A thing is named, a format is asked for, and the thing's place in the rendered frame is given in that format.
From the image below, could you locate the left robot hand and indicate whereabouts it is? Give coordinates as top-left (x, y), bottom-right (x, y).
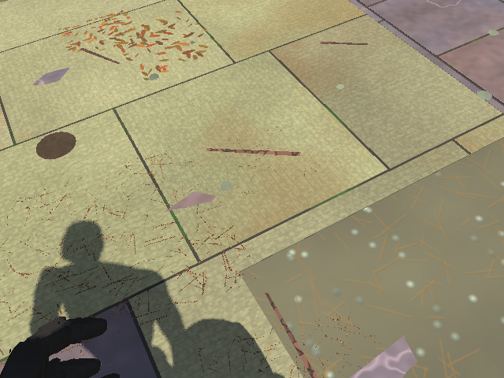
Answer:
top-left (0, 317), bottom-right (120, 378)

